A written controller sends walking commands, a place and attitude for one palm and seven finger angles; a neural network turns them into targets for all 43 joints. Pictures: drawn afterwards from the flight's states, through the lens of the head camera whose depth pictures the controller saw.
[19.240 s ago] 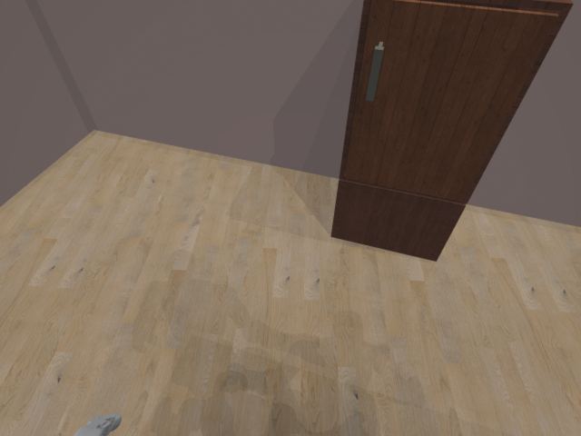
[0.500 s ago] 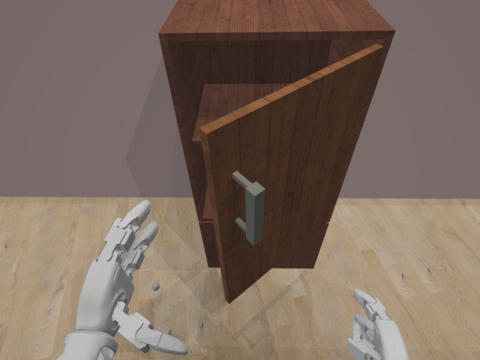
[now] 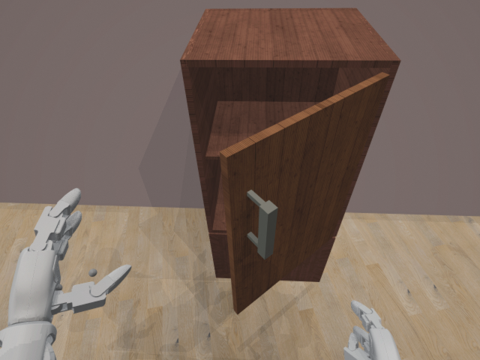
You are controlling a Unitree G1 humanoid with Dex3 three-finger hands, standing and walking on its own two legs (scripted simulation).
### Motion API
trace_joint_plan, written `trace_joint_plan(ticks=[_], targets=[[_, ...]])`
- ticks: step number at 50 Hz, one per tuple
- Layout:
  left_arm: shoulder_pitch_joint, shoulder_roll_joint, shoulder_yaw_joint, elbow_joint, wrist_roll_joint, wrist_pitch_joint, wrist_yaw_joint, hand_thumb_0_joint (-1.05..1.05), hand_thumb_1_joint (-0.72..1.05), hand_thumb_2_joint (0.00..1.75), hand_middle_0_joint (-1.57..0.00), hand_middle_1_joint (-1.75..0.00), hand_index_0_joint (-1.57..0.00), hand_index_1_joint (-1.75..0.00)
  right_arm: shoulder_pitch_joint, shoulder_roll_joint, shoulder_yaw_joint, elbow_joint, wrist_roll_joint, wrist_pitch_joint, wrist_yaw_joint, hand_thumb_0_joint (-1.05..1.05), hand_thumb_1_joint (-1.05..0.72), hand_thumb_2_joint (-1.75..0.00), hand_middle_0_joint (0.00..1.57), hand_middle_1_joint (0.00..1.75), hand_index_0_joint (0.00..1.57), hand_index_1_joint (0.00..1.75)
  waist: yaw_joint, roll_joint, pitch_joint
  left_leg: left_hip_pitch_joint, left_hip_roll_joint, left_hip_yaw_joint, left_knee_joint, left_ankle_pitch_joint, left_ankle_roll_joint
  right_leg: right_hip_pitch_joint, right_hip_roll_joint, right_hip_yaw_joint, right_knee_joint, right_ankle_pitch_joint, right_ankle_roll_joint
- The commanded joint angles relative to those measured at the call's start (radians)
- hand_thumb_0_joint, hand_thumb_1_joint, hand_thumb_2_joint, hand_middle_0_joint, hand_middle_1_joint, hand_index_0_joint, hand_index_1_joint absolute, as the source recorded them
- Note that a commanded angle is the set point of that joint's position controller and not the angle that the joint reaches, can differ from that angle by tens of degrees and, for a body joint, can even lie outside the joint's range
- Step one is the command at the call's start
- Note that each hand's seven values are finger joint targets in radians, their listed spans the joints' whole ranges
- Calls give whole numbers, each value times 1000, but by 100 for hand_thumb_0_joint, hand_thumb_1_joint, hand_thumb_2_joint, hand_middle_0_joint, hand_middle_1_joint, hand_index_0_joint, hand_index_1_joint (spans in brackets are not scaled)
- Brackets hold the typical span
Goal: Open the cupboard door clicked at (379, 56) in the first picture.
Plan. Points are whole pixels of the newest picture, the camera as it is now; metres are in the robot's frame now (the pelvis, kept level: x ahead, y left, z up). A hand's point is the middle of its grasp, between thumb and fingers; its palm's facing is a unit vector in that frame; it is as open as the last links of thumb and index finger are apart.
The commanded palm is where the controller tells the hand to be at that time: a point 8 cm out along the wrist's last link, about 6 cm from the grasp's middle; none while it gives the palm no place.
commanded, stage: draw the hand back to the body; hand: left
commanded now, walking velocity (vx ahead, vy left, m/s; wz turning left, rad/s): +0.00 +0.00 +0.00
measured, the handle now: (259, 225) +0.35 +0.01 +0.04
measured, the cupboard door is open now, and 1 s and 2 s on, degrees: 41 41 41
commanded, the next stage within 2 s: step back with the hand held close in 0.62 s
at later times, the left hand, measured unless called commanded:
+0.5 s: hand (69, 252) +0.20 +0.25 +0.15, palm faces +0.43 -0.82 -0.38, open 7.6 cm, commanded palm +0.15 +0.29 +0.18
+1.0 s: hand (71, 257) +0.20 +0.24 +0.15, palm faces +0.34 -0.81 -0.49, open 7.4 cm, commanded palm +0.14 +0.29 +0.18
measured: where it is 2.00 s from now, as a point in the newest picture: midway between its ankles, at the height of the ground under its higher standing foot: outside the picture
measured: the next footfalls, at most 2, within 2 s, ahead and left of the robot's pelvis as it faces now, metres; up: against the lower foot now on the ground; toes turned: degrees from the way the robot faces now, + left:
left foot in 1.68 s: -0.03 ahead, +0.11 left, +0.00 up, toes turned +7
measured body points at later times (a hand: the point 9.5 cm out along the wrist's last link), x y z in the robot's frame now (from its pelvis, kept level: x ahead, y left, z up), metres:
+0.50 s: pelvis +0.01 -0.01 +0.01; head +0.00 -0.03 +0.46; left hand +0.18 +0.29 +0.17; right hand +0.20 -0.23 -0.07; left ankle +0.01 +0.11 -0.73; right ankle -0.02 -0.12 -0.73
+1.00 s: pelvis +0.00 -0.01 +0.01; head +0.01 -0.03 +0.46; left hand +0.17 +0.28 +0.18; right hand +0.18 -0.25 -0.08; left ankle +0.01 +0.11 -0.73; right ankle -0.02 -0.12 -0.73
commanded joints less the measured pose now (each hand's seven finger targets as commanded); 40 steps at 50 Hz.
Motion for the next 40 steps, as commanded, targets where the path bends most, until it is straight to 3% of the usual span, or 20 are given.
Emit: trace_joint_plan(ticks=[1,5,8,12,16,21,24,28,33,36,37,38,39,40], targets=[[-105,140,146,-205,0,-70,20,0,51,74,-19,-30,-19,-30,-153,-105,-53,-148,-4,-62,-6,0,-90,-90,20,30,20,30,4,12,-20,60,9,-30,-159,146,-5,3,26,-5,-136,132,-23],[-126,173,200,-206,-4,-75,21,0,65,80,-19,-30,-19,-30,-157,-110,-61,-134,-4,-63,-1,0,-90,-90,20,30,20,30,10,5,-31,82,12,-33,-186,176,-7,40,29,-4,-153,158,-26],[-136,216,260,-205,-4,-79,25,0,76,84,-19,-30,-19,-30,-165,-114,-66,-121,-4,-64,0,0,-90,-90,20,30,20,30,20,48,-43,102,11,-26,-193,212,-10,67,31,-1,-165,192,-29],[-145,232,310,-197,-15,-80,25,0,90,90,-20,-30,-20,-30,-158,-113,-72,-112,-6,-61,4,0,-90,-90,20,30,20,30,20,14,-47,116,12,-22,-199,262,-10,85,31,-3,-171,243,-26],[-113,149,235,-117,-19,-60,6,0,90,90,-20,-30,-20,-30,-161,-119,-80,-105,-3,-46,15,0,-90,-90,20,30,20,30,8,-16,2,123,16,-12,-203,267,-5,63,31,-2,-189,249,-18],[-145,182,250,-151,-16,-59,7,0,90,90,-20,-30,-20,-30,-168,-124,-88,-110,-6,-35,12,0,-90,-90,20,30,20,30,13,-39,-47,147,9,-5,-199,280,5,87,28,5,-195,275,-16],[-169,226,280,-211,-11,-69,15,0,90,90,-20,-30,-20,-30,-175,-116,-81,-109,-9,-43,7,0,-90,-90,20,30,20,30,21,33,-82,160,1,-7,-195,298,2,113,23,9,-191,297,-21],[-147,233,291,-211,-10,-65,19,0,90,90,-20,-30,-20,-30,-178,-113,-79,-104,-8,-52,5,0,-90,-90,20,30,20,30,23,48,-58,163,1,-4,-192,305,-3,103,29,5,-203,302,-23],[-117,192,269,-134,-19,-55,8,0,90,90,-20,-30,-20,-30,-175,-113,-86,-98,-5,-41,9,0,-90,-90,20,30,20,30,18,-26,-10,154,7,2,-194,311,1,84,32,6,-214,319,-17],[-134,183,257,-135,-20,-56,3,0,90,90,-20,-30,-20,-30,-175,-114,-88,-102,-4,-33,11,0,-90,-90,20,30,20,30,13,-21,-9,157,8,5,-197,295,3,80,30,10,-212,304,-13],[-208,215,275,-195,-20,-65,6,0,90,90,-20,-30,-20,-30,-177,-117,-87,-104,-4,-37,12,0,-90,-90,20,30,20,30,11,-7,-42,170,4,4,-194,298,5,91,28,13,-212,313,-13],[-359,389,438,-219,-3,-114,18,0,90,90,-20,-30,-20,-30,-148,-122,-75,-132,7,-18,13,0,-90,-90,20,30,20,30,-24,43,57,98,18,-10,-164,257,17,11,-16,48,-252,367,-8],[-189,270,354,-132,-15,-112,0,0,90,90,-20,-30,-20,-30,-158,-122,-90,-115,-2,-5,12,0,-90,-90,20,30,20,30,-26,-59,7,96,26,-29,-126,287,19,20,-35,46,-240,412,-7],[-107,241,323,-116,-16,-101,-8,0,90,90,-20,-30,-20,-30,-168,-130,-96,-123,-4,7,17,0,-90,-90,20,30,20,30,-27,-80,-2,112,26,-19,-111,316,18,9,-42,55,-235,463,-8]])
